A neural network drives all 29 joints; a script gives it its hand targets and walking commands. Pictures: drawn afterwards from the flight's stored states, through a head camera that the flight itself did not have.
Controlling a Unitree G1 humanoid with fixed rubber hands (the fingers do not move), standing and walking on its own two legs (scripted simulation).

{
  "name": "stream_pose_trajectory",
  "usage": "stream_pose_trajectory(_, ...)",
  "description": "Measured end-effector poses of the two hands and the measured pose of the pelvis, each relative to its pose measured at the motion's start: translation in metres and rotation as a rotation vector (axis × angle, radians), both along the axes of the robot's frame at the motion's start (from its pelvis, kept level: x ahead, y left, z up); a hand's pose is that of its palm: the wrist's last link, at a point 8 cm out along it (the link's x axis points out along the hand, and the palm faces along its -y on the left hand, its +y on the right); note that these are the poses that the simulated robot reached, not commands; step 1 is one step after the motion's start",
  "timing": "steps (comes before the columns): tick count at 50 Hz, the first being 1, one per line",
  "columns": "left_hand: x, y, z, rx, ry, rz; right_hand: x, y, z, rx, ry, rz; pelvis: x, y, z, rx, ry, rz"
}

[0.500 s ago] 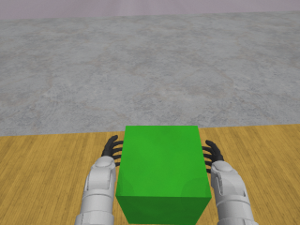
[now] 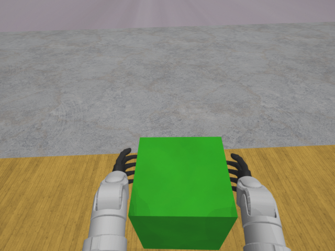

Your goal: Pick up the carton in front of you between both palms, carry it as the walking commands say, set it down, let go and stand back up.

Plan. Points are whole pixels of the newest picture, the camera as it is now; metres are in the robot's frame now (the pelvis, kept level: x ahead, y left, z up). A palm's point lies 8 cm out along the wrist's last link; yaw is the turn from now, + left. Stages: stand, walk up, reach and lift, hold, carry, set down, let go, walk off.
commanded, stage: hold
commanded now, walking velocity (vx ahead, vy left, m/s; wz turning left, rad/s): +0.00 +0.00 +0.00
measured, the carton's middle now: (180, 195) +0.29 +0.00 -0.02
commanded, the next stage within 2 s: carry in 1.24 s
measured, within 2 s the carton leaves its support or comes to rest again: neither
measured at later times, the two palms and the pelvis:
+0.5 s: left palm (119, 180) +0.28 +0.15 +0.06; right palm (244, 184) +0.28 -0.15 +0.06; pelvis -0.01 +0.00 +0.00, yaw +0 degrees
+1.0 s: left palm (120, 177) +0.29 +0.15 +0.06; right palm (244, 184) +0.28 -0.15 +0.05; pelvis -0.01 +0.00 +0.00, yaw +0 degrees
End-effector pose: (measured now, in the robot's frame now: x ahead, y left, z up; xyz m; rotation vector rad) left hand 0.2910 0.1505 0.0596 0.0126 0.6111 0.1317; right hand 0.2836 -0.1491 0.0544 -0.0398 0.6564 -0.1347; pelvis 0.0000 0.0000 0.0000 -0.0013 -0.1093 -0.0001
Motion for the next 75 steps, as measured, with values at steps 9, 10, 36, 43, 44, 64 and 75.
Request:
stream_pose_trajectory(9, -0.005, -0.002, -0.002, 0.001, 0.020, -0.001, -0.007, -0.002, -0.003, -0.008, 0.020, 0.004, -0.003, -0.002, 0.000, 0.000, -0.010, 0.003)
stream_pose_trajectory(10, -0.006, -0.003, -0.003, -0.002, 0.026, -0.001, -0.008, -0.003, -0.004, -0.010, 0.025, 0.003, -0.004, -0.003, 0.000, -0.001, -0.010, 0.004)
stream_pose_trajectory(36, -0.007, 0.002, -0.002, -0.012, 0.009, 0.002, -0.007, 0.002, 0.001, -0.006, 0.005, -0.009, -0.010, 0.003, -0.001, -0.001, -0.019, 0.002)
stream_pose_trajectory(43, -0.004, 0.001, -0.002, -0.009, 0.015, 0.006, -0.005, 0.001, -0.001, 0.000, 0.010, -0.007, -0.009, 0.002, -0.001, 0.001, -0.011, -0.004)
stream_pose_trajectory(44, -0.003, 0.000, -0.001, -0.005, 0.012, 0.003, -0.004, 0.000, -0.001, 0.000, 0.008, -0.007, -0.009, 0.002, -0.001, 0.000, -0.009, -0.004)
stream_pose_trajectory(64, -0.002, -0.001, -0.005, -0.001, 0.033, -0.003, -0.003, -0.001, -0.003, -0.022, 0.026, 0.007, -0.002, -0.001, 0.001, 0.001, 0.011, 0.003)
stream_pose_trajectory(75, 0.027, 0.009, 0.009, -0.040, -0.046, 0.027, 0.030, 0.009, 0.014, 0.022, -0.055, -0.018, 0.031, 0.007, -0.013, 0.003, 0.147, 0.005)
